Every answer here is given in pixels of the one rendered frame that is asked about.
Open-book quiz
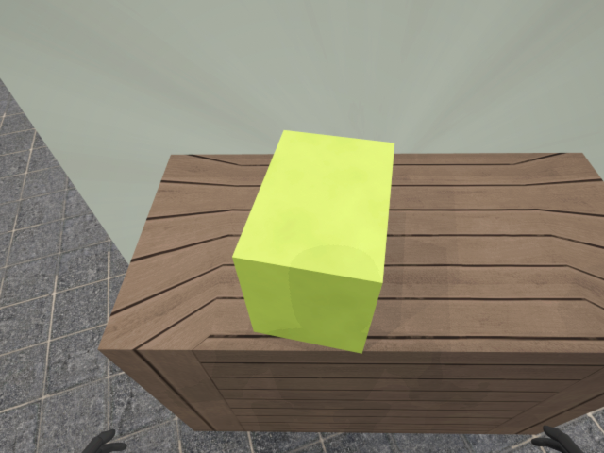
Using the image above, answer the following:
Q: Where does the pedestal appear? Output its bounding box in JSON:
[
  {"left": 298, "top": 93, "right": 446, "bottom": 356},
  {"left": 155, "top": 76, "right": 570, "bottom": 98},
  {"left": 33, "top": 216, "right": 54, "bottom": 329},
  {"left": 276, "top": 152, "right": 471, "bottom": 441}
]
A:
[{"left": 98, "top": 153, "right": 604, "bottom": 435}]

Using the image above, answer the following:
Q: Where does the right robot hand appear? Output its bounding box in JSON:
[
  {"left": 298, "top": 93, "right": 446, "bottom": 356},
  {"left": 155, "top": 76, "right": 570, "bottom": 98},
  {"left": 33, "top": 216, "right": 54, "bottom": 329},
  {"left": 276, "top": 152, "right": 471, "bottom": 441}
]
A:
[{"left": 531, "top": 426, "right": 584, "bottom": 453}]

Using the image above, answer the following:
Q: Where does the carton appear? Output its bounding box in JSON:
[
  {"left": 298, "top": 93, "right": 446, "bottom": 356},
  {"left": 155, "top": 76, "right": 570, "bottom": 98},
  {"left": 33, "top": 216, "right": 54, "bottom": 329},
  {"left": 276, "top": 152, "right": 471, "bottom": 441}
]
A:
[{"left": 232, "top": 130, "right": 394, "bottom": 354}]

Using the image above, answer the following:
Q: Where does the left robot hand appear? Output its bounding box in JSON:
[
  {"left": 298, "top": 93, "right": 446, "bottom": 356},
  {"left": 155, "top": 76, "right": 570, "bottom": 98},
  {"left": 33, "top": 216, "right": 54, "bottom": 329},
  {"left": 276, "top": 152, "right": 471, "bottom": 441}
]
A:
[{"left": 81, "top": 429, "right": 126, "bottom": 453}]

